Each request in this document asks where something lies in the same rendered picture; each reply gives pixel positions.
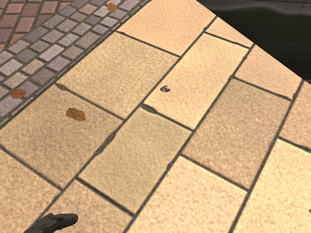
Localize robot left hand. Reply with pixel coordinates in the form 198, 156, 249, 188
23, 213, 79, 233

